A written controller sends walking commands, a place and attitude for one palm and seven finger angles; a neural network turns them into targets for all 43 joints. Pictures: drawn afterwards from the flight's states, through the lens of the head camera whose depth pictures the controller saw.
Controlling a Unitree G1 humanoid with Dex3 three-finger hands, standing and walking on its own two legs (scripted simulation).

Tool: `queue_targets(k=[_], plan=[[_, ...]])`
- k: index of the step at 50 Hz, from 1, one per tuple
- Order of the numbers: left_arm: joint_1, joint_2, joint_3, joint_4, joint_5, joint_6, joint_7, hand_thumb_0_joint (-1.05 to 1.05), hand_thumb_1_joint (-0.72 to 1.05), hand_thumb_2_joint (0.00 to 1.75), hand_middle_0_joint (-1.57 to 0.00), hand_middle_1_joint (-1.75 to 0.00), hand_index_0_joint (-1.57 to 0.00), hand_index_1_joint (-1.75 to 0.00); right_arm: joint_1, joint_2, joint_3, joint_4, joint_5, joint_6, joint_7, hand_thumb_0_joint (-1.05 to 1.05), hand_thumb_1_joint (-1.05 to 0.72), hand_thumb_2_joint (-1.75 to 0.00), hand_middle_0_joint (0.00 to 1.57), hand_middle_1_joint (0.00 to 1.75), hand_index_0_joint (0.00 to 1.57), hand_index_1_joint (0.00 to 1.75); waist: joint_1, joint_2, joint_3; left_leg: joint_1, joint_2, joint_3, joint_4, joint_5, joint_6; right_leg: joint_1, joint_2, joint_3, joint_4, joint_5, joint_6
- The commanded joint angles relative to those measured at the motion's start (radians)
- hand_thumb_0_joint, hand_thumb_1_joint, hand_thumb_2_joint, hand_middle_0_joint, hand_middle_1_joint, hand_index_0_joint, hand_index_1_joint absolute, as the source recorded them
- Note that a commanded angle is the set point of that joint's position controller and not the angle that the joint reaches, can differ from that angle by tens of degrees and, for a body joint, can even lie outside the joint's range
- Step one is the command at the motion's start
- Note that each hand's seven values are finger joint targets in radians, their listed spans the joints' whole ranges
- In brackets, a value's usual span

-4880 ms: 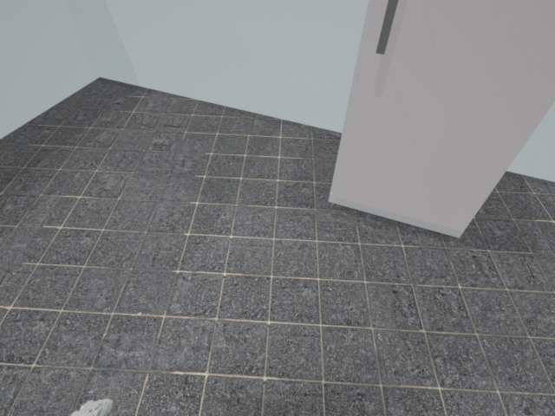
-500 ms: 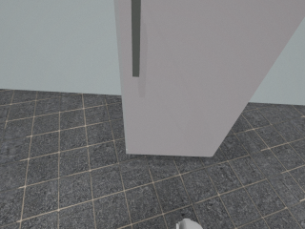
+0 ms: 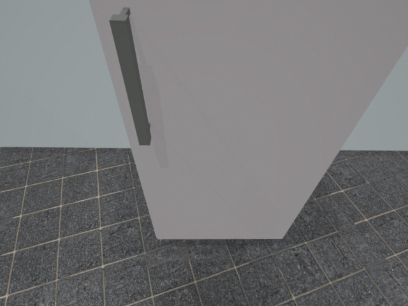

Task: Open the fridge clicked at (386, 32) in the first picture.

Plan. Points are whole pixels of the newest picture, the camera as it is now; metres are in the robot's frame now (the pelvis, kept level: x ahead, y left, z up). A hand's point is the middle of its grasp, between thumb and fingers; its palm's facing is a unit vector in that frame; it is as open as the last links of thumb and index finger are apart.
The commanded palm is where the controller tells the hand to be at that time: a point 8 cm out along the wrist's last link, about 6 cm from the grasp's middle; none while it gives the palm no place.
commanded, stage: come to a stop and stand still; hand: left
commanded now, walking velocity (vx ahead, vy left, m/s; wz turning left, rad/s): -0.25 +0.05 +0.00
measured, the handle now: (137, 86) +0.49 +0.17 +0.18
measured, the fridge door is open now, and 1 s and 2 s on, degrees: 0 0 0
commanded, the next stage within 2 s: look again from close up in 1.98 s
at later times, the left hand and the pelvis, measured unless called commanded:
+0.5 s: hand out of the picture +0.01 +0.16 -0.16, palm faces +0.03 -0.96 -0.29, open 7.4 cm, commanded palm none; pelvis -0.01 -0.03 +0.00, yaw -1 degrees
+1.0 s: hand out of the picture -0.06 +0.14 -0.17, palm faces +0.05 -0.98 -0.18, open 7.3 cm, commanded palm none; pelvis -0.07 -0.03 +0.01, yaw -1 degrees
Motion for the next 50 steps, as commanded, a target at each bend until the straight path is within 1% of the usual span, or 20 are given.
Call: queue_targets(k=[1, 2, 3, 6, 10, 12, 16, 18, 19, 20, 21, 22, 24, 26, 31, 34, 36, 39, 45, 50], plan=[[0.037, 0.091, 0.001, -0.032, -0.013, 0.007, 0.009, 0.00, 0.90, 0.90, -0.20, -0.30, -0.20, -0.30, 0.157, -0.027, 0.012, 0.032, 0.010, -0.014, 0.003, 0.00, -0.90, -0.90, 0.20, 0.30, 0.20, 0.30, -0.016, -0.002, -0.040, 0.277, 0.022, -0.061, -0.326, 0.344, 0.000, -0.058, -0.187, 0.142, -0.045, 0.246, -0.025], [0.074, 0.077, 0.001, -0.039, -0.019, 0.016, 0.013, 0.00, 0.90, 0.90, -0.20, -0.30, -0.20, -0.30, 0.119, -0.075, 0.007, 0.010, 0.008, -0.021, -0.004, 0.00, -0.90, -0.90, 0.20, 0.30, 0.20, 0.30, 0.011, 0.084, -0.044, 0.262, 0.105, -0.135, -0.348, 0.545, 0.039, -0.046, -0.146, 0.130, -0.011, 0.193, 0.019], [0.091, 0.075, 0.003, -0.041, -0.017, 0.025, 0.018, 0.00, 0.90, 0.90, -0.20, -0.30, -0.20, -0.30, 0.085, -0.105, 0.001, -0.006, 0.006, -0.014, -0.008, 0.00, -0.90, -0.90, 0.20, 0.30, 0.20, 0.30, 0.024, 0.082, -0.023, 0.209, 0.145, -0.149, -0.345, 0.615, 0.077, -0.005, -0.123, 0.113, -0.005, 0.115, 0.041], [0.107, 0.097, 0.006, -0.029, -0.011, 0.042, 0.018, 0.00, 0.90, 0.90, -0.20, -0.30, -0.20, -0.30, 0.025, -0.114, -0.006, -0.022, 0.007, -0.003, -0.021, 0.00, -0.90, -0.90, 0.20, 0.30, 0.20, 0.30, 0.030, 0.195, -0.011, 0.242, 0.160, -0.154, -0.366, 0.808, 0.123, -0.002, -0.104, 0.092, 0.101, 0.026, 0.061], [0.106, 0.104, 0.020, -0.047, -0.011, 0.064, 0.015, 0.00, 0.90, 0.90, -0.20, -0.30, -0.20, -0.30, 0.006, -0.159, -0.029, -0.045, -0.001, 0.015, -0.027, 0.00, -0.90, -0.90, 0.20, 0.30, 0.20, 0.30, 0.011, 0.155, -0.054, 0.322, 0.237, -0.199, -0.381, 0.848, 0.212, -0.124, -0.071, 0.135, 0.324, -0.291, 0.061], [0.105, 0.089, 0.025, -0.056, -0.007, 0.068, 0.016, 0.00, 0.90, 0.90, -0.20, -0.30, -0.20, -0.30, -0.014, -0.166, -0.040, -0.055, -0.006, 0.021, -0.028, 0.00, -0.90, -0.90, 0.20, 0.30, 0.20, 0.30, 0.009, 0.113, -0.073, 0.343, 0.253, -0.201, -0.357, 0.866, 0.241, -0.162, -0.066, 0.157, 0.389, -0.318, 0.060], [0.142, 0.064, 0.023, -0.065, -0.001, 0.062, 0.014, 0.00, 0.90, 0.90, -0.20, -0.30, -0.20, -0.30, -0.054, -0.177, -0.053, -0.075, -0.009, 0.027, -0.020, 0.00, -0.90, -0.90, 0.20, 0.30, 0.20, 0.30, 0.019, 0.070, -0.126, 0.318, 0.226, -0.149, -0.319, 0.729, 0.207, -0.094, -0.064, 0.138, 0.270, -0.219, 0.061], [0.182, 0.066, 0.022, -0.056, 0.002, 0.054, 0.013, 0.00, 0.90, 0.90, -0.20, -0.30, -0.20, -0.30, -0.068, -0.170, -0.055, -0.073, 0.000, 0.030, -0.011, 0.00, -0.90, -0.90, 0.20, 0.30, 0.20, 0.30, 0.037, 0.034, -0.151, 0.254, 0.163, -0.107, -0.263, 0.511, 0.145, 0.030, -0.065, 0.123, 0.039, 0.000, 0.068], [0.178, 0.104, 0.023, -0.059, 0.010, 0.046, 0.015, 0.00, 0.90, 0.90, -0.20, -0.30, -0.20, -0.30, -0.060, -0.134, -0.051, -0.073, 0.007, 0.033, -0.006, 0.00, -0.90, -0.90, 0.20, 0.30, 0.20, 0.30, 0.034, -0.078, -0.126, 0.186, 0.085, -0.069, -0.193, 0.318, 0.088, 0.062, -0.119, 0.198, -0.089, 0.142, 0.059], [0.142, 0.172, 0.031, -0.068, 0.016, 0.039, 0.019, 0.00, 0.90, 0.90, -0.20, -0.30, -0.20, -0.30, -0.050, -0.070, -0.038, -0.088, 0.014, 0.036, 0.001, 0.00, -0.90, -0.90, 0.20, 0.30, 0.20, 0.30, 0.012, -0.280, -0.080, 0.051, -0.028, 0.008, -0.121, 0.005, 0.029, 0.073, -0.284, 0.390, -0.125, 0.277, -0.001], [0.128, 0.196, 0.030, -0.079, 0.011, 0.034, 0.016, 0.00, 0.90, 0.90, -0.20, -0.30, -0.20, -0.30, -0.088, -0.051, -0.029, -0.104, 0.012, 0.043, 0.007, 0.00, -0.90, -0.90, 0.20, 0.30, 0.20, 0.30, 0.033, -0.291, -0.038, 0.050, -0.068, -0.018, -0.021, -0.196, 0.013, -0.016, -0.370, 0.419, -0.150, 0.393, -0.094], [0.099, 0.191, 0.025, -0.083, 0.010, 0.034, 0.015, 0.00, 0.90, 0.90, -0.20, -0.30, -0.20, -0.30, -0.098, -0.050, -0.032, -0.093, 0.013, 0.055, 0.007, 0.00, -0.90, -0.90, 0.20, 0.30, 0.20, 0.30, 0.027, -0.218, -0.035, 0.084, -0.065, -0.057, 0.082, -0.229, 0.014, -0.090, -0.370, 0.383, -0.174, 0.282, -0.136], [0.033, 0.161, 0.021, -0.091, 0.009, 0.038, 0.017, 0.00, 0.90, 0.90, -0.20, -0.30, -0.20, -0.30, -0.087, -0.048, -0.029, -0.064, 0.007, 0.065, 0.007, 0.00, -0.90, -0.90, 0.20, 0.30, 0.20, 0.30, 0.008, -0.211, 0.036, 0.067, -0.059, -0.086, 0.177, -0.182, 0.021, -0.153, -0.306, 0.363, -0.189, 0.138, -0.132], [0.021, 0.146, 0.015, -0.086, 0.007, 0.033, 0.017, 0.00, 0.90, 0.90, -0.20, -0.30, -0.20, -0.30, -0.034, -0.043, -0.024, -0.038, 0.008, 0.056, 0.010, 0.00, -0.90, -0.90, 0.20, 0.30, 0.20, 0.30, -0.010, -0.167, 0.044, 0.052, -0.055, -0.079, 0.177, -0.151, 0.018, -0.115, -0.276, 0.311, -0.169, 0.183, -0.121], [0.089, 0.155, 0.016, -0.053, 0.004, 0.024, 0.015, 0.00, 0.90, 0.90, -0.20, -0.30, -0.20, -0.30, -0.012, -0.035, -0.008, -0.014, 0.010, 0.036, 0.004, 0.00, -0.90, -0.90, 0.20, 0.30, 0.20, 0.30, 0.027, -0.144, 0.001, 0.100, -0.051, -0.056, -0.096, -0.139, 0.004, 0.024, -0.260, 0.322, -0.144, 0.191, -0.119], [0.060, 0.137, 0.014, -0.033, -0.014, 0.025, 0.016, 0.00, 0.90, 0.90, -0.20, -0.30, -0.20, -0.30, 0.084, -0.040, 0.006, 0.035, 0.008, 0.017, -0.005, 0.00, -0.90, -0.90, 0.20, 0.30, 0.20, 0.30, -0.003, -0.068, -0.034, 0.274, -0.032, -0.094, -0.366, 0.064, 0.019, -0.023, -0.212, 0.299, -0.110, 0.087, -0.046], [0.070, 0.098, 0.003, -0.032, -0.019, 0.025, 0.008, 0.00, 0.90, 0.90, -0.20, -0.30, -0.20, -0.30, 0.066, -0.088, 0.006, 0.037, 0.001, -0.001, -0.010, 0.00, -0.90, -0.90, 0.20, 0.30, 0.20, 0.30, 0.029, 0.052, -0.043, 0.242, 0.075, -0.195, -0.411, 0.177, 0.060, 0.020, -0.121, 0.217, -0.090, 0.087, 0.023], [0.049, 0.116, 0.003, 0.002, -0.015, 0.029, 0.007, 0.00, 0.90, 0.90, -0.20, -0.30, -0.20, -0.30, 0.046, -0.076, 0.015, 0.056, 0.001, -0.001, -0.009, 0.00, -0.90, -0.90, 0.20, 0.30, 0.20, 0.30, 0.035, 0.073, -0.011, 0.157, 0.041, -0.150, -0.435, 0.081, 0.042, 0.101, -0.122, 0.197, -0.097, 0.084, 0.036], [0.078, 0.105, -0.003, 0.032, -0.010, 0.038, 0.005, 0.00, 0.90, 0.90, -0.20, -0.30, -0.20, -0.30, 0.109, -0.058, 0.018, 0.070, -0.002, 0.015, -0.007, 0.00, -0.90, -0.90, 0.20, 0.30, 0.20, 0.30, 0.031, -0.011, 0.139, 0.073, -0.002, -0.133, -0.494, -0.151, 0.042, 0.024, -0.121, 0.231, -0.188, -0.156, 0.045], [0.112, 0.088, -0.005, 0.038, -0.008, 0.038, 0.007, 0.00, 0.90, 0.90, -0.20, -0.30, -0.20, -0.30, 0.165, -0.049, 0.017, 0.074, -0.002, 0.016, -0.006, 0.00, -0.90, -0.90, 0.20, 0.30, 0.20, 0.30, 0.023, -0.045, 0.134, 0.076, -0.010, -0.131, -0.492, -0.178, 0.053, -0.016, -0.116, 0.235, -0.196, -0.204, 0.052]])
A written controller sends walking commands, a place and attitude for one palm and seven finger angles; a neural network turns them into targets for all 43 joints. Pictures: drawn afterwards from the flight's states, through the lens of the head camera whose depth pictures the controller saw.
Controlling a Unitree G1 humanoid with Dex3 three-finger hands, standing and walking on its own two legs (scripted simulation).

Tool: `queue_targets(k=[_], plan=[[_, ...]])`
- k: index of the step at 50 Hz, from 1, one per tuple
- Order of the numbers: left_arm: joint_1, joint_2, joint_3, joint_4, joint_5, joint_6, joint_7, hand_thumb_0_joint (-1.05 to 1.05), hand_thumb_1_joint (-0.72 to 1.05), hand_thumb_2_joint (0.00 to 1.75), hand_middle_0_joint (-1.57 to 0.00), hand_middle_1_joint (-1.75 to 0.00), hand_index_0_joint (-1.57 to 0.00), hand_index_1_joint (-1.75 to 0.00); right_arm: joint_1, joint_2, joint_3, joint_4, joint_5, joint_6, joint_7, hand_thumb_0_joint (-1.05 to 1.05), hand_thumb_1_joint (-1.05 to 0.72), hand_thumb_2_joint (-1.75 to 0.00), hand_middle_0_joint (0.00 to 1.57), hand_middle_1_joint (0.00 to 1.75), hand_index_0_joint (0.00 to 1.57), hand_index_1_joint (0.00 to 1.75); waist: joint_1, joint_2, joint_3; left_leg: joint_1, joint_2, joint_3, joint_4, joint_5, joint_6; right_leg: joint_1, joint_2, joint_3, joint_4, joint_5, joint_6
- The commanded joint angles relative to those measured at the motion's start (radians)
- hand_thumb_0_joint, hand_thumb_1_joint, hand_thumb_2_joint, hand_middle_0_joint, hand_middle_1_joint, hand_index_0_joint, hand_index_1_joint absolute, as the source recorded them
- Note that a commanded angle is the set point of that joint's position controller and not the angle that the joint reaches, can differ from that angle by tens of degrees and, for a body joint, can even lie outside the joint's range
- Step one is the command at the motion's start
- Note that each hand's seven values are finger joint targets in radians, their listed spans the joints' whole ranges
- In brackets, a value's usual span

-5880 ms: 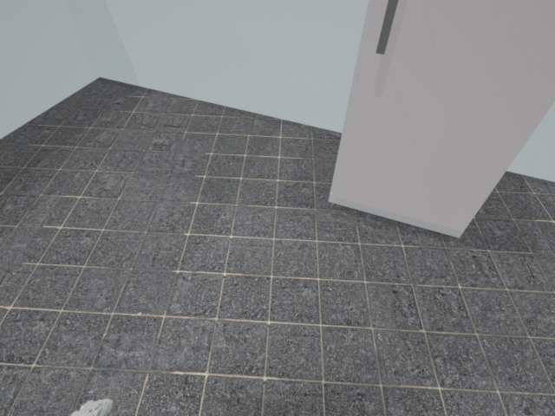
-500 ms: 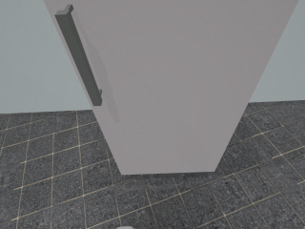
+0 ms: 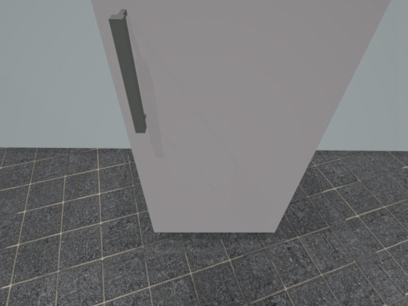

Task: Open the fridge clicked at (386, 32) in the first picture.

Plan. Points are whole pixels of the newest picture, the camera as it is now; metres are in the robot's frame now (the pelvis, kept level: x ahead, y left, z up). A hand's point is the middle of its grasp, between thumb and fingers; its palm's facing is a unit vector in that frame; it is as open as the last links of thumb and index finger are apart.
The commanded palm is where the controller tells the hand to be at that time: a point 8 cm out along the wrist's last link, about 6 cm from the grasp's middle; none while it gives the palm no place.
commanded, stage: come to a stop and stand still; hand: left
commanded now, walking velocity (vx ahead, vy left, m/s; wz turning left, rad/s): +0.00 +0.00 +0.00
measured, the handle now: (133, 78) +0.55 +0.21 +0.18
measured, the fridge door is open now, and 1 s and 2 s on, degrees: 0 0 0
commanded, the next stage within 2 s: look again from close up in 0.98 s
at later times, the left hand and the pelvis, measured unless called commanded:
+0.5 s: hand out of the picture +0.00 +0.17 -0.18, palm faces +0.04 -0.99 -0.16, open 7.4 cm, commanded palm none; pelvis +0.02 +0.01 +0.00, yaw -1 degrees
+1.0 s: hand out of the picture +0.08 +0.21 -0.17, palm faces +0.02 -0.97 -0.23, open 7.4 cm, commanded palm none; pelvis +0.04 +0.01 +0.00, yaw +0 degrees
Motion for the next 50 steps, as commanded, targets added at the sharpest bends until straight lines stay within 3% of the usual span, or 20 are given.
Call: queue_targets(k=[1, 8, 14, 27, 32, 39, 50], plan=[[0.048, 0.087, 0.012, -0.031, 0.002, -0.009, 0.011, 0.00, 0.90, 0.90, -0.20, -0.30, -0.20, -0.30, 0.066, -0.103, -0.021, -0.032, -0.002, -0.015, -0.007, 0.00, -0.90, -0.90, 0.20, 0.30, 0.20, 0.30, -0.001, -0.009, 0.142, -0.204, 0.074, -0.095, -0.160, -0.219, 0.038, -0.004, -0.090, 0.144, -0.119, -0.289, 0.024], [0.082, 0.065, 0.011, -0.021, 0.002, -0.019, 0.013, 0.00, 0.90, 0.90, -0.20, -0.30, -0.20, -0.30, 0.091, -0.094, -0.020, -0.029, 0.000, -0.029, -0.009, 0.00, -0.90, -0.90, 0.20, 0.30, 0.20, 0.30, -0.004, 0.013, 0.082, -0.191, 0.081, -0.101, -0.157, -0.188, 0.043, 0.019, -0.089, 0.140, -0.082, -0.210, 0.018], [0.096, 0.057, 0.007, -0.008, 0.003, -0.025, 0.015, 0.00, 0.90, 0.90, -0.20, -0.30, -0.20, -0.30, 0.099, -0.090, -0.017, -0.025, 0.004, -0.036, -0.013, 0.00, -0.90, -0.90, 0.20, 0.30, 0.20, 0.30, -0.004, 0.018, 0.106, -0.189, 0.083, -0.096, -0.151, -0.143, 0.041, 0.016, -0.094, 0.138, -0.068, -0.150, 0.012], [0.064, 0.073, 0.002, -0.007, 0.000, -0.038, 0.019, 0.00, 0.90, 0.90, -0.20, -0.30, -0.20, -0.30, 0.074, -0.114, -0.015, -0.026, 0.008, -0.054, -0.018, 0.00, -0.90, -0.90, 0.20, 0.30, 0.20, 0.30, -0.011, 0.016, 0.070, -0.101, 0.100, -0.078, -0.126, 0.060, 0.034, 0.055, -0.104, 0.126, -0.033, 0.039, -0.003], [0.042, 0.103, 0.005, -0.014, -0.001, -0.043, 0.018, 0.00, 0.90, 0.90, -0.20, -0.30, -0.20, -0.30, 0.048, -0.139, -0.019, -0.031, 0.008, -0.058, -0.020, 0.00, -0.90, -0.90, 0.20, 0.30, 0.20, 0.30, -0.011, 0.007, 0.052, -0.069, 0.103, -0.072, -0.111, 0.141, 0.033, 0.083, -0.111, 0.123, -0.024, 0.123, -0.007], [-0.009, 0.148, 0.010, -0.029, -0.001, -0.044, 0.014, 0.00, 0.90, 0.90, -0.20, -0.30, -0.20, -0.30, 0.004, -0.178, -0.022, -0.036, 0.007, -0.056, -0.017, 0.00, -0.90, -0.90, 0.20, 0.30, 0.20, 0.30, -0.012, 0.003, 0.053, -0.055, 0.105, -0.074, -0.120, 0.148, 0.029, 0.100, -0.117, 0.123, -0.031, 0.136, -0.010], [-0.093, 0.235, 0.024, -0.052, -0.003, -0.053, 0.006, 0.00, 0.90, 0.90, -0.20, -0.30, -0.20, -0.30, -0.078, -0.265, -0.030, -0.052, 0.004, -0.059, -0.011, 0.00, -0.90, -0.90, 0.20, 0.30, 0.20, 0.30, -0.012, 0.016, -0.002, -0.018, 0.109, -0.083, -0.129, 0.193, 0.027, 0.154, -0.132, 0.126, -0.043, 0.202, -0.019]])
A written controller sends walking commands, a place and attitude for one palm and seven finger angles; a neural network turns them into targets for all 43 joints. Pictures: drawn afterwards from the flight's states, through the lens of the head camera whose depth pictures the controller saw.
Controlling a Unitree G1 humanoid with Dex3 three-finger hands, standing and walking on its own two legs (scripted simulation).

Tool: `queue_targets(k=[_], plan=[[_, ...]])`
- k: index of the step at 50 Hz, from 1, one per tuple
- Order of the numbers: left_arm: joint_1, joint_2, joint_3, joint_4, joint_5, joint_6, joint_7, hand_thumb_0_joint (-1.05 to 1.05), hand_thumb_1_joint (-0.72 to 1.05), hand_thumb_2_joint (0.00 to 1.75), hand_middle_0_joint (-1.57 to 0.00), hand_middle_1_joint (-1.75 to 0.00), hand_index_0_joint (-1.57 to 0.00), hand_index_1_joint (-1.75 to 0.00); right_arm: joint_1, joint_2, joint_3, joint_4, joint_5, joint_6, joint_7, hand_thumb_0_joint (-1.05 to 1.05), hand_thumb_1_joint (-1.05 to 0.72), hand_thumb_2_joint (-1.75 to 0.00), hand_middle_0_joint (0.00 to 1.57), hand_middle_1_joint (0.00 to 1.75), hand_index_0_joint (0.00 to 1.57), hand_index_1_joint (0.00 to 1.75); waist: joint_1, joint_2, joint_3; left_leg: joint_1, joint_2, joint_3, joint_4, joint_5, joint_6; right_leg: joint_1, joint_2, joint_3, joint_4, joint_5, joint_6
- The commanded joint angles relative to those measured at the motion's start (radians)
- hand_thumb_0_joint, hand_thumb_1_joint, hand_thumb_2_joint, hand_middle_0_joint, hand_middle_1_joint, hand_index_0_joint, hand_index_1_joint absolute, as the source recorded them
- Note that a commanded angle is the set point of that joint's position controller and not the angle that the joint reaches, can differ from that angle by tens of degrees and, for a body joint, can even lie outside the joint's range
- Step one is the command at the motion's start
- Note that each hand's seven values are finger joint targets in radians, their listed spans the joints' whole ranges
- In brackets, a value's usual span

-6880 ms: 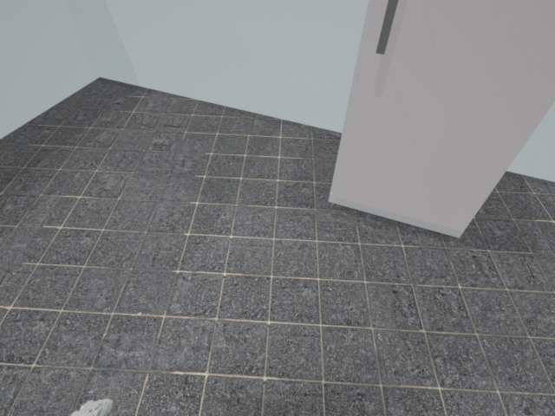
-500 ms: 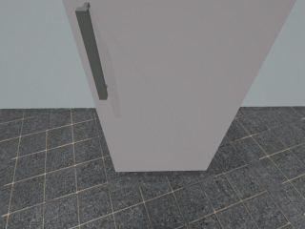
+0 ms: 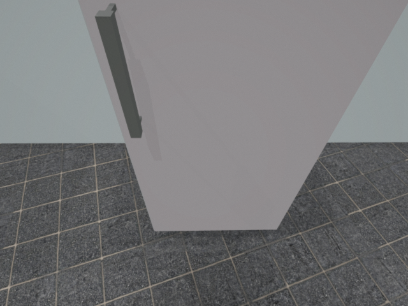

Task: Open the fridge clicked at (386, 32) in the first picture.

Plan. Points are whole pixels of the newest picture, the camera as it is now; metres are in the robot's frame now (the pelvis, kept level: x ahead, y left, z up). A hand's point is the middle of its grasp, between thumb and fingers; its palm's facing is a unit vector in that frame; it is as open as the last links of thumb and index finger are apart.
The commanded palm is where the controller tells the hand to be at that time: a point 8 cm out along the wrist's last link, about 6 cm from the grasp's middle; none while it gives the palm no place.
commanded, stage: look again from close up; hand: left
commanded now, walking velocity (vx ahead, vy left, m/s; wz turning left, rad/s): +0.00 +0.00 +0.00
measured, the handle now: (126, 80) +0.51 +0.20 +0.17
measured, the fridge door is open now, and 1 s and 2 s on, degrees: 0 0 0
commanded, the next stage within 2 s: shuffle to correct the standing spot in 1.34 s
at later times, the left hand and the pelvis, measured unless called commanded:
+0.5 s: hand out of the picture +0.03 +0.20 -0.17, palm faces +0.01 -0.97 -0.26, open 7.4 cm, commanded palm none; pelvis -0.01 +0.01 -0.01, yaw +0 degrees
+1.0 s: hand out of the picture +0.02 +0.17 -0.17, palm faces +0.01 -0.98 -0.22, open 7.4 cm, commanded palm none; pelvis -0.01 -0.02 +0.00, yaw +0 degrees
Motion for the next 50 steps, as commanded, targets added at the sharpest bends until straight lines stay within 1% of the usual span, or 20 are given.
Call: queue_targets(k=[1, 3, 4, 5, 6, 7, 8, 9, 10, 12, 15, 17, 21, 23, 25, 27, 31, 35, 49, 50], plan=[[-0.002, 0.180, 0.029, -0.047, -0.001, -0.015, 0.011, 0.00, 0.90, 0.90, -0.20, -0.30, -0.20, -0.30, 0.011, -0.168, -0.029, -0.043, -0.003, -0.020, -0.007, 0.00, -0.90, -0.90, 0.20, 0.30, 0.20, 0.30, 0.003, 0.003, -0.046, -0.074, 0.117, -0.086, -0.072, 0.240, 0.019, 0.117, -0.130, 0.117, -0.036, 0.266, -0.026], [-0.021, 0.197, 0.029, -0.048, -0.002, -0.015, 0.009, 0.00, 0.90, 0.90, -0.20, -0.30, -0.20, -0.30, -0.005, -0.186, -0.029, -0.044, -0.003, -0.019, -0.007, 0.00, -0.90, -0.90, 0.20, 0.30, 0.20, 0.30, 0.002, 0.009, -0.041, -0.075, 0.118, -0.087, -0.080, 0.243, 0.017, 0.120, -0.132, 0.115, -0.038, 0.268, -0.025], [0.136, 0.102, 0.009, -0.012, -0.003, -0.019, 0.056, 0.00, 0.90, 0.90, -0.20, -0.30, -0.20, -0.30, -0.022, -0.116, -0.022, -0.099, 0.006, -0.029, 0.004, 0.00, -0.90, -0.90, 0.20, 0.30, 0.20, 0.30, 0.022, 0.042, -0.083, -0.109, 0.129, -0.010, 0.113, 0.271, 0.001, 0.106, -0.174, 0.136, 0.058, 0.556, -0.008], [0.092, 0.149, 0.003, -0.049, -0.004, -0.025, 0.045, 0.00, 0.90, 0.90, -0.20, -0.30, -0.20, -0.30, 0.058, -0.067, -0.007, -0.115, 0.003, -0.014, 0.004, 0.00, -0.90, -0.90, 0.20, 0.30, 0.20, 0.30, -0.026, 0.056, -0.138, -0.142, 0.067, -0.063, 0.070, 0.107, -0.003, 0.156, -0.204, 0.170, 0.076, 0.492, -0.044], [0.053, 0.158, 0.005, -0.060, -0.006, -0.029, 0.032, 0.00, 0.90, 0.90, -0.20, -0.30, -0.20, -0.30, 0.050, -0.078, -0.006, -0.119, -0.009, -0.016, 0.007, 0.00, -0.90, -0.90, 0.20, 0.30, 0.20, 0.30, -0.017, 0.116, -0.114, -0.136, 0.060, -0.061, 0.031, 0.142, 0.006, 0.133, -0.188, 0.148, 0.094, 0.498, -0.055], [0.046, 0.149, 0.002, -0.068, -0.006, -0.026, 0.026, 0.00, 0.90, 0.90, -0.20, -0.30, -0.20, -0.30, 0.061, -0.095, -0.009, -0.124, -0.007, -0.019, 0.004, 0.00, -0.90, -0.90, 0.20, 0.30, 0.20, 0.30, -0.020, 0.105, -0.114, -0.126, 0.086, -0.080, 0.015, 0.207, 0.011, 0.098, -0.156, 0.122, 0.094, 0.345, -0.054], [0.040, 0.131, -0.003, -0.078, -0.005, -0.019, 0.021, 0.00, 0.90, 0.90, -0.20, -0.30, -0.20, -0.30, 0.065, -0.108, -0.006, -0.135, -0.011, -0.020, 0.002, 0.00, -0.90, -0.90, 0.20, 0.30, 0.20, 0.30, -0.014, 0.109, -0.098, -0.126, 0.101, -0.090, 0.021, 0.272, 0.016, 0.078, -0.131, 0.098, 0.099, 0.251, -0.045], [0.028, 0.128, -0.006, -0.081, -0.004, -0.013, 0.017, 0.00, 0.90, 0.90, -0.20, -0.30, -0.20, -0.30, 0.056, -0.112, -0.003, -0.145, -0.010, -0.019, 0.000, 0.00, -0.90, -0.90, 0.20, 0.30, 0.20, 0.30, -0.009, 0.073, -0.075, -0.131, 0.109, -0.095, 0.018, 0.308, 0.022, 0.066, -0.118, 0.084, 0.099, 0.210, -0.039], [0.024, 0.125, -0.007, -0.083, -0.004, -0.009, 0.015, 0.00, 0.90, 0.90, -0.20, -0.30, -0.20, -0.30, 0.049, -0.123, -0.004, -0.154, -0.009, -0.018, -0.002, 0.00, -0.90, -0.90, 0.20, 0.30, 0.20, 0.30, -0.007, 0.051, -0.048, -0.136, 0.112, -0.099, 0.011, 0.310, 0.026, 0.047, -0.111, 0.082, 0.097, 0.178, -0.036], [0.015, 0.128, -0.005, -0.090, -0.004, -0.006, 0.011, 0.00, 0.90, 0.90, -0.20, -0.30, -0.20, -0.30, 0.057, -0.136, -0.003, -0.164, -0.010, -0.020, -0.004, 0.00, -0.90, -0.90, 0.20, 0.30, 0.20, 0.30, -0.005, 0.006, -0.031, -0.144, 0.112, -0.105, 0.005, 0.322, 0.031, 0.044, -0.107, 0.073, 0.103, 0.158, -0.032], [0.015, 0.137, -0.005, -0.095, -0.005, 0.000, 0.008, 0.00, 0.90, 0.90, -0.20, -0.30, -0.20, -0.30, 0.050, -0.149, -0.004, -0.166, -0.009, -0.019, -0.004, 0.00, -0.90, -0.90, 0.20, 0.30, 0.20, 0.30, -0.004, -0.017, 0.020, -0.159, 0.100, -0.104, -0.022, 0.190, 0.035, 0.010, -0.109, 0.095, 0.071, 0.085, -0.030], [0.019, 0.133, -0.005, -0.096, -0.004, 0.001, 0.009, 0.00, 0.90, 0.90, -0.20, -0.30, -0.20, -0.30, 0.057, -0.137, -0.001, -0.158, -0.009, -0.020, -0.004, 0.00, -0.90, -0.90, 0.20, 0.30, 0.20, 0.30, -0.002, -0.014, 0.043, -0.167, 0.093, -0.103, -0.026, 0.186, 0.036, 0.006, -0.106, 0.102, 0.069, 0.091, -0.029], [0.034, 0.127, -0.002, -0.095, -0.003, 0.002, 0.009, 0.00, 0.90, 0.90, -0.20, -0.30, -0.20, -0.30, 0.069, -0.119, -0.001, -0.140, -0.008, -0.023, -0.004, 0.00, -0.90, -0.90, 0.20, 0.30, 0.20, 0.30, -0.001, -0.019, 0.041, -0.162, 0.089, -0.099, -0.042, 0.133, 0.039, 0.005, -0.106, 0.111, 0.052, 0.058, -0.030], [0.037, 0.128, 0.002, -0.095, -0.003, 0.000, 0.009, 0.00, 0.90, 0.90, -0.20, -0.30, -0.20, -0.30, 0.076, -0.120, -0.001, -0.133, -0.007, -0.024, -0.004, 0.00, -0.90, -0.90, 0.20, 0.30, 0.20, 0.30, -0.002, -0.044, 0.030, -0.161, 0.086, -0.095, -0.040, 0.118, 0.039, 0.012, -0.110, 0.119, 0.044, 0.057, -0.031], [0.037, 0.128, 0.003, -0.092, -0.005, 0.000, 0.009, 0.00, 0.90, 0.90, -0.20, -0.30, -0.20, -0.30, 0.074, -0.120, 0.000, -0.123, -0.008, -0.024, -0.003, 0.00, -0.90, -0.90, 0.20, 0.30, 0.20, 0.30, 0.000, -0.030, 0.027, -0.159, 0.086, -0.093, -0.047, 0.103, 0.038, 0.013, -0.111, 0.122, 0.039, 0.044, -0.032], [0.042, 0.127, 0.004, -0.090, -0.004, 0.001, 0.009, 0.00, 0.90, 0.90, -0.20, -0.30, -0.20, -0.30, 0.074, -0.115, 0.001, -0.113, -0.007, -0.026, -0.004, 0.00, -0.90, -0.90, 0.20, 0.30, 0.20, 0.30, 0.003, 0.008, 0.020, -0.158, 0.089, -0.091, -0.049, 0.113, 0.038, 0.022, -0.111, 0.118, 0.044, 0.055, -0.032], [0.050, 0.123, 0.003, -0.077, -0.003, 0.000, 0.007, 0.00, 0.90, 0.90, -0.20, -0.30, -0.20, -0.30, 0.083, -0.102, 0.002, -0.094, -0.006, -0.024, -0.004, 0.00, -0.90, -0.90, 0.20, 0.30, 0.20, 0.30, 0.004, 0.004, 0.005, -0.157, 0.090, -0.086, -0.048, 0.098, 0.036, 0.037, -0.112, 0.125, 0.033, 0.060, -0.035], [0.053, 0.123, 0.002, -0.064, -0.005, -0.001, 0.006, 0.00, 0.90, 0.90, -0.20, -0.30, -0.20, -0.30, 0.091, -0.098, 0.004, -0.075, -0.005, -0.021, -0.003, 0.00, -0.90, -0.90, 0.20, 0.30, 0.20, 0.30, 0.003, -0.014, 0.016, -0.162, 0.083, -0.078, -0.045, 0.065, 0.032, 0.025, -0.120, 0.139, 0.010, 0.028, -0.038], [0.053, 0.127, 0.006, -0.053, -0.005, -0.007, 0.007, 0.00, 0.90, 0.90, -0.20, -0.30, -0.20, -0.30, 0.104, -0.088, 0.001, -0.046, -0.005, -0.019, -0.003, 0.00, -0.90, -0.90, 0.20, 0.30, 0.20, 0.30, 0.003, -0.011, 0.002, -0.153, 0.083, -0.066, -0.027, 0.082, 0.023, 0.035, -0.129, 0.148, -0.017, 0.045, -0.044], [0.054, 0.128, 0.007, -0.054, -0.005, -0.008, 0.006, 0.00, 0.90, 0.90, -0.20, -0.30, -0.20, -0.30, 0.108, -0.088, 0.001, -0.046, -0.005, -0.018, -0.004, 0.00, -0.90, -0.90, 0.20, 0.30, 0.20, 0.30, 0.002, -0.024, -0.001, -0.151, 0.083, -0.065, -0.027, 0.076, 0.023, 0.034, -0.128, 0.153, -0.022, 0.034, -0.046]])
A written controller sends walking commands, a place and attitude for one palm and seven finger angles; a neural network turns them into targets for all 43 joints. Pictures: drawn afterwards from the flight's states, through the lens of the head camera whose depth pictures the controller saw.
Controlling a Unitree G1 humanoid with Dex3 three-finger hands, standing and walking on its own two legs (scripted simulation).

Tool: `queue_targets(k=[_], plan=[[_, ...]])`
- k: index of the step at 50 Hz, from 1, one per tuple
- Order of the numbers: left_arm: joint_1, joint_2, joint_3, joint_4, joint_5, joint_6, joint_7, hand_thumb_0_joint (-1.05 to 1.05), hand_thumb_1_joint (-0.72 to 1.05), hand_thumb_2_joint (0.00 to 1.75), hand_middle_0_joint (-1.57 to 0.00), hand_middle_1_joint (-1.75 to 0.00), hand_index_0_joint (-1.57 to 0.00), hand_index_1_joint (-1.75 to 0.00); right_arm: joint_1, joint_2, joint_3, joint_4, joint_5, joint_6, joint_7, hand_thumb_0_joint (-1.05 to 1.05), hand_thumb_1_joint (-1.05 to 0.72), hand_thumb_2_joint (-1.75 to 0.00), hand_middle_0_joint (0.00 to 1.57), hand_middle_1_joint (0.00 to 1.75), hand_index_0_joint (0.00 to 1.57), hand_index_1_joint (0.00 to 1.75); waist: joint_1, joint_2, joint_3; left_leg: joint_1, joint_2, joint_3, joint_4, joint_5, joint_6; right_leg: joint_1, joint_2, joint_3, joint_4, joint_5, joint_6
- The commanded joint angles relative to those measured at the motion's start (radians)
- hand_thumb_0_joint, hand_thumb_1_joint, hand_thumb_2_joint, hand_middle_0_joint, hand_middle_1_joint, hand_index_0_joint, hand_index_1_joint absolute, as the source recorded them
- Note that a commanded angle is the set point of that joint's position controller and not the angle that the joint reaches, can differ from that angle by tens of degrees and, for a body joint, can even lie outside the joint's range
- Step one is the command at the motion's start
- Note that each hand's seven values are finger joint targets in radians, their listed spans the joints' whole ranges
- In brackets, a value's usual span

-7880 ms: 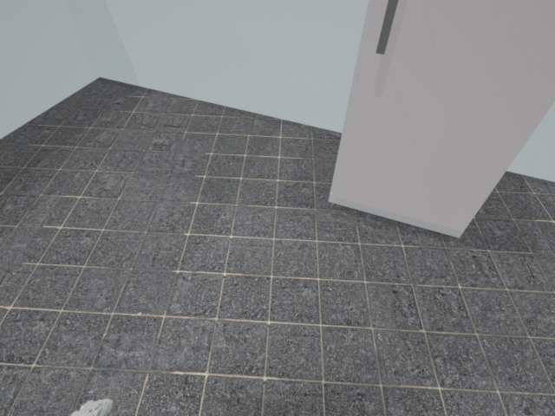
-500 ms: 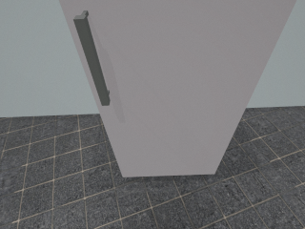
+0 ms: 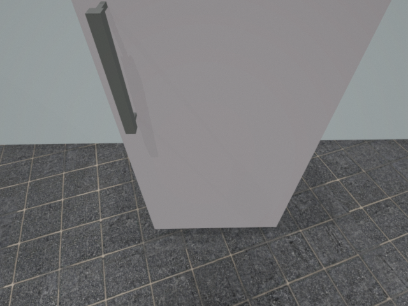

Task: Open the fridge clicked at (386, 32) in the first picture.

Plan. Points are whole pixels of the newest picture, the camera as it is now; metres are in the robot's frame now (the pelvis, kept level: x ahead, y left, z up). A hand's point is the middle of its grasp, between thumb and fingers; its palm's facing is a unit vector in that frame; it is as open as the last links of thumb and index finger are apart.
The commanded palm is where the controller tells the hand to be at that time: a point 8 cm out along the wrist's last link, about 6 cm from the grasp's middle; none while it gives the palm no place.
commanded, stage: look again from close up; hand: left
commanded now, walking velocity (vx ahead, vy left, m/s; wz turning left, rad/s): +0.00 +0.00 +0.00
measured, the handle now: (119, 76) +0.53 +0.22 +0.18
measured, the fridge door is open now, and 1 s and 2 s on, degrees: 0 0 0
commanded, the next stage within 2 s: shuffle to correct the standing spot in 0.34 s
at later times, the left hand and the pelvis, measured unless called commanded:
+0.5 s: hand out of the picture +0.03 +0.19 -0.17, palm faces +0.03 -0.98 -0.22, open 7.4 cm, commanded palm none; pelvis +0.00 +0.00 +0.00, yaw +0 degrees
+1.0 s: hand out of the picture +0.13 +0.19 -0.18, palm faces +0.09 -0.97 -0.22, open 7.3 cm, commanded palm none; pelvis +0.09 +0.00 -0.02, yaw +4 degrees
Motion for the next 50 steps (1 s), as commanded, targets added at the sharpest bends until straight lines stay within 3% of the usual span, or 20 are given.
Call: queue_targets(k=[1, 22, 24, 27, 29, 31, 33, 34, 35, 36, 37, 39, 41, 43, 45, 46, 47, 48, 49, 50], plan=[[0.024, 0.147, 0.026, -0.044, 0.000, -0.015, 0.014, 0.00, 0.90, 0.90, -0.20, -0.30, -0.20, -0.30, 0.056, -0.106, -0.023, -0.029, -0.002, -0.018, -0.008, 0.00, -0.90, -0.90, 0.20, 0.30, 0.20, 0.30, 0.002, -0.017, 0.002, -0.109, 0.077, -0.060, -0.083, 0.091, 0.044, 0.085, -0.129, 0.156, -0.102, 0.073, -0.019], [0.024, 0.137, 0.029, -0.050, -0.001, -0.012, 0.012, 0.00, 0.90, 0.90, -0.20, -0.30, -0.20, -0.30, 0.051, -0.105, -0.024, -0.026, -0.004, -0.020, -0.009, 0.00, -0.90, -0.90, 0.20, 0.30, 0.20, 0.30, 0.007, 0.007, 0.010, -0.117, 0.086, -0.071, -0.099, 0.113, 0.045, 0.093, -0.115, 0.139, -0.095, 0.083, -0.011], [0.060, 0.099, 0.025, -0.039, 0.002, -0.004, 0.013, 0.00, 0.90, 0.90, -0.20, -0.30, -0.20, -0.30, 0.081, -0.057, -0.012, -0.014, -0.006, -0.010, -0.004, 0.00, -0.90, -0.90, 0.20, 0.30, 0.20, 0.30, 0.013, -0.015, 0.007, -0.148, 0.067, -0.054, -0.081, 0.011, 0.043, 0.110, -0.124, 0.141, -0.103, -0.068, -0.008], [0.095, 0.123, 0.042, -0.049, 0.010, 0.008, 0.010, 0.00, 0.90, 0.90, -0.20, -0.30, -0.20, -0.30, 0.115, -0.050, -0.015, -0.020, -0.012, 0.006, 0.001, 0.00, -0.90, -0.90, 0.20, 0.30, 0.20, 0.30, 0.020, -0.072, 0.060, -0.229, 0.015, -0.026, 0.006, -0.148, 0.052, 0.069, -0.159, 0.198, -0.155, -0.365, -0.034], [0.119, 0.148, 0.060, -0.058, 0.012, 0.012, 0.010, 0.00, 0.90, 0.90, -0.20, -0.30, -0.20, -0.30, 0.129, -0.040, -0.019, -0.029, -0.014, 0.012, 0.004, 0.00, -0.90, -0.90, 0.20, 0.30, 0.20, 0.30, 0.023, -0.144, 0.072, -0.249, -0.010, 0.009, 0.123, -0.156, 0.052, 0.027, -0.223, 0.265, -0.231, -0.500, -0.066], [0.115, 0.149, 0.070, -0.071, 0.014, 0.012, 0.014, 0.00, 0.90, 0.90, -0.20, -0.30, -0.20, -0.30, 0.170, -0.022, -0.021, -0.027, -0.015, 0.011, 0.005, 0.00, -0.90, -0.90, 0.20, 0.30, 0.20, 0.30, 0.000, -0.154, 0.063, -0.186, -0.002, 0.018, 0.157, -0.133, 0.058, -0.041, -0.255, 0.283, -0.253, -0.522, -0.094], [0.066, 0.119, 0.068, -0.090, 0.012, 0.013, 0.010, 0.00, 0.90, 0.90, -0.20, -0.30, -0.20, -0.30, 0.237, -0.004, -0.018, 0.000, -0.016, 0.001, 0.008, 0.00, -0.90, -0.90, 0.20, 0.30, 0.20, 0.30, -0.032, -0.076, 0.084, -0.081, 0.006, -0.003, 0.034, -0.110, 0.066, -0.155, -0.192, 0.175, -0.149, -0.454, -0.066], [0.052, 0.084, 0.060, -0.099, 0.011, 0.014, 0.005, 0.00, 0.90, 0.90, -0.20, -0.30, -0.20, -0.30, 0.273, -0.017, -0.021, 0.015, -0.019, -0.004, 0.005, 0.00, -0.90, -0.90, 0.20, 0.30, 0.20, 0.30, -0.041, 0.029, 0.096, -0.074, 0.044, -0.075, -0.051, -0.147, 0.082, -0.183, -0.118, 0.096, -0.030, -0.405, -0.042], [0.030, 0.037, 0.051, -0.118, 0.010, 0.013, 0.000, 0.00, 0.90, 0.90, -0.20, -0.30, -0.20, -0.30, 0.307, -0.058, -0.030, 0.020, -0.024, -0.011, 0.000, 0.00, -0.90, -0.90, 0.20, 0.30, 0.20, 0.30, -0.055, 0.215, 0.120, -0.087, 0.161, -0.236, -0.173, -0.211, 0.125, -0.232, -0.028, -0.016, 0.170, -0.333, -0.011], [-0.012, 0.018, 0.045, -0.145, 0.017, 0.005, -0.004, 0.00, 0.90, 0.90, -0.20, -0.30, -0.20, -0.30, 0.312, -0.081, -0.037, 0.016, -0.022, -0.018, -0.009, 0.00, -0.90, -0.90, 0.20, 0.30, 0.20, 0.30, -0.060, 0.317, 0.170, -0.047, 0.252, -0.374, -0.237, -0.122, 0.189, -0.338, 0.010, -0.053, 0.309, -0.313, 0.001], [-0.038, 0.020, 0.046, -0.158, 0.023, -0.003, -0.005, 0.00, 0.90, 0.90, -0.20, -0.30, -0.20, -0.30, 0.322, -0.070, -0.035, 0.017, -0.022, -0.026, -0.015, 0.00, -0.90, -0.90, 0.20, 0.30, 0.20, 0.30, -0.067, 0.276, 0.184, 0.010, 0.275, -0.394, -0.218, 0.076, 0.233, -0.416, -0.009, -0.007, 0.420, -0.345, -0.007], [-0.036, 0.003, 0.050, -0.152, 0.015, -0.014, -0.013, 0.00, 0.90, 0.90, -0.20, -0.30, -0.20, -0.30, 0.307, -0.056, -0.029, 0.007, -0.022, -0.042, -0.018, 0.00, -0.90, -0.90, 0.20, 0.30, 0.20, 0.30, -0.049, 0.157, 0.131, 0.064, 0.271, -0.319, -0.142, 0.372, 0.258, -0.418, -0.043, 0.019, 0.493, -0.325, -0.008], [-0.055, -0.018, 0.047, -0.158, 0.010, -0.021, -0.023, 0.00, 0.90, 0.90, -0.20, -0.30, -0.20, -0.30, 0.290, -0.061, -0.034, 0.001, -0.026, -0.051, -0.021, 0.00, -0.90, -0.90, 0.20, 0.30, 0.20, 0.30, -0.042, 0.098, 0.100, 0.092, 0.243, -0.241, -0.112, 0.512, 0.241, -0.377, -0.044, -0.004, 0.430, -0.305, -0.004], [-0.057, -0.034, 0.047, -0.160, 0.007, -0.019, -0.025, 0.00, 0.90, 0.90, -0.20, -0.30, -0.20, -0.30, 0.286, -0.073, -0.038, 0.002, -0.025, -0.050, -0.024, 0.00, -0.90, -0.90, 0.20, 0.30, 0.20, 0.30, -0.037, 0.131, 0.075, 0.063, 0.208, -0.187, -0.097, 0.539, 0.219, -0.273, -0.025, -0.033, 0.339, -0.272, -0.004], [-0.003, -0.034, 0.050, -0.139, 0.005, -0.017, -0.024, 0.00, 0.90, 0.90, -0.20, -0.30, -0.20, -0.30, 0.262, -0.070, -0.040, 0.006, -0.019, -0.043, -0.026, 0.00, -0.90, -0.90, 0.20, 0.30, 0.20, 0.30, -0.008, 0.144, 0.062, -0.008, 0.179, -0.139, -0.057, 0.530, 0.190, -0.132, 0.000, -0.053, 0.218, -0.169, -0.008], [0.049, -0.022, 0.055, -0.127, 0.006, -0.024, -0.021, 0.00, 0.90, 0.90, -0.20, -0.30, -0.20, -0.30, 0.254, -0.061, -0.037, 0.003, -0.012, -0.041, -0.028, 0.00, -0.90, -0.90, 0.20, 0.30, 0.20, 0.30, 0.022, 0.107, 0.039, -0.028, 0.152, -0.108, 0.023, 0.596, 0.161, -0.026, 0.008, -0.055, 0.090, -0.073, -0.006], [0.151, 0.010, 0.062, -0.093, 0.006, -0.031, -0.013, 0.00, 0.90, 0.90, -0.20, -0.30, -0.20, -0.30, 0.253, -0.054, -0.038, 0.001, -0.001, -0.043, -0.027, 0.00, -0.90, -0.90, 0.20, 0.30, 0.20, 0.30, 0.064, 0.050, -0.029, -0.080, 0.129, -0.080, 0.113, 0.582, 0.125, 0.149, -0.023, -0.014, 0.027, 0.076, -0.003], [0.260, 0.070, 0.072, -0.057, 0.008, -0.041, 0.004, 0.00, 0.90, 0.90, -0.20, -0.30, -0.20, -0.30, 0.251, -0.030, -0.034, -0.012, 0.010, -0.047, -0.022, 0.00, -0.90, -0.90, 0.20, 0.30, 0.20, 0.30, 0.102, -0.085, -0.127, -0.228, 0.082, -0.045, 0.266, 0.408, 0.082, 0.380, -0.166, 0.145, 0.053, 0.373, -0.041], [0.328, 0.140, 0.086, -0.032, 0.006, -0.046, 0.017, 0.00, 0.90, 0.90, -0.20, -0.30, -0.20, -0.30, 0.251, 0.013, -0.034, -0.034, 0.020, -0.049, -0.021, 0.00, -0.90, -0.90, 0.20, 0.30, 0.20, 0.30, 0.101, -0.277, -0.198, -0.340, -0.037, 0.017, 0.494, -0.185, 0.036, 0.464, -0.418, 0.393, 0.004, 0.832, -0.154], [0.317, 0.153, 0.072, -0.032, -0.001, -0.040, 0.020, 0.00, 0.90, 0.90, -0.20, -0.30, -0.20, -0.30, 0.231, -0.006, -0.041, -0.038, 0.021, -0.031, -0.030, 0.00, -0.90, -0.90, 0.20, 0.30, 0.20, 0.30, 0.082, -0.209, -0.199, -0.309, -0.020, -0.062, 0.615, -0.357, 0.028, 0.376, -0.455, 0.377, 0.001, 1.036, -0.238]])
